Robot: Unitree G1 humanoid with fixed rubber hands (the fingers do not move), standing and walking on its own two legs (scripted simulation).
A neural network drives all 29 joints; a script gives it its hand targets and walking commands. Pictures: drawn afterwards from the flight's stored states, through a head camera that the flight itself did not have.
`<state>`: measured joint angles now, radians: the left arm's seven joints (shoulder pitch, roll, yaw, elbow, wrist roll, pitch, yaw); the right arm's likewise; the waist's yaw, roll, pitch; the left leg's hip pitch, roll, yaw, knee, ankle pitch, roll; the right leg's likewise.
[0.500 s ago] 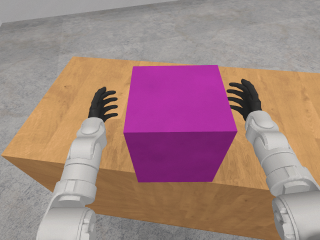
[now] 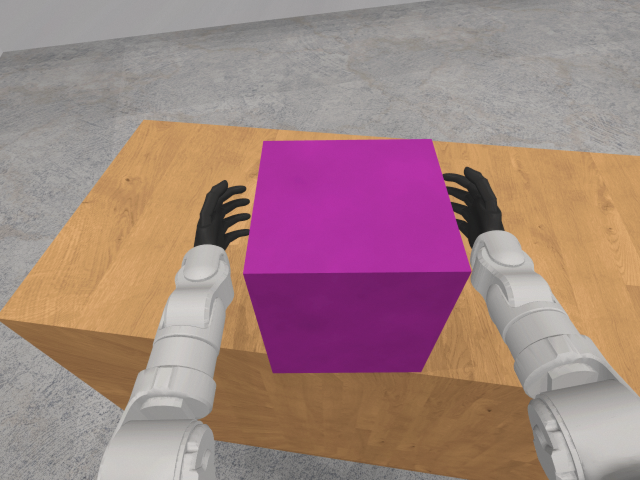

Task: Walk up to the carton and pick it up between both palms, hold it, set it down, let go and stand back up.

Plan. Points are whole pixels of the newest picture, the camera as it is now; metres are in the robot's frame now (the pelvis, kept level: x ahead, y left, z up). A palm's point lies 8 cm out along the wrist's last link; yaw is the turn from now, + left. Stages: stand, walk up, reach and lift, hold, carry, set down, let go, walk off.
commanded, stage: reach and lift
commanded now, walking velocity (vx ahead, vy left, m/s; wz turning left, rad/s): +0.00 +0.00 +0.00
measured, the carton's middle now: (347, 263) +0.39 +0.02 +0.05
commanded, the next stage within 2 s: none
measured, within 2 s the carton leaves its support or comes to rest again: leaves its support in 1.90 s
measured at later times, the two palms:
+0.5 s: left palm (228, 244) +0.38 +0.18 +0.09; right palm (466, 234) +0.42 -0.12 +0.09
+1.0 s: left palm (229, 241) +0.39 +0.17 +0.09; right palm (466, 232) +0.42 -0.13 +0.09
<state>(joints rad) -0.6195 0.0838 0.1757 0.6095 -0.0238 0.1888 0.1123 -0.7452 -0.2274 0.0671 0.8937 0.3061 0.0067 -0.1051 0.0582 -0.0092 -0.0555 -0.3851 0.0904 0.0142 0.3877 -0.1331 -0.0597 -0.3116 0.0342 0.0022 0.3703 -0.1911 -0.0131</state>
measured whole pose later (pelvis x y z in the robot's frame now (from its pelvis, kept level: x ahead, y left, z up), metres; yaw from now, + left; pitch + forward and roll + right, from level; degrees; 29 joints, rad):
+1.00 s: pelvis +0.00 +0.01 +0.00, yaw +0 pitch +6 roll -1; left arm -0.65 -0.03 0.22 0.59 0.08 0.17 0.16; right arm -0.77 -0.13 -0.06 0.88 0.16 0.03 -0.15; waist 0.06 0.00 -0.01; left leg -0.36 0.08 0.01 0.38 -0.13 -0.05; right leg -0.29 0.03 0.01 0.37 -0.19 -0.01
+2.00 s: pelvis -0.01 +0.00 +0.01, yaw +2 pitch +0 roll -1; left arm -0.56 -0.10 0.28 0.47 0.29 0.23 0.06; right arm -0.65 -0.03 -0.22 0.89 -0.07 -0.11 -0.09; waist 0.01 -0.05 0.01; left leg -0.19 0.07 -0.01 0.29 -0.09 -0.05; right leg -0.10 0.01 -0.04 0.27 -0.16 -0.01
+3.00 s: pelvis -0.01 +0.02 +0.00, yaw +3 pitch -8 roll -1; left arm -0.68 -0.02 0.27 0.27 0.28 0.66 0.03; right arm -0.81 -0.11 -0.03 0.74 0.23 0.28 -0.18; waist -0.07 -0.06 0.02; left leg -0.06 0.04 -0.02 0.34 -0.14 -0.03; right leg 0.04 -0.02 -0.05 0.29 -0.19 0.02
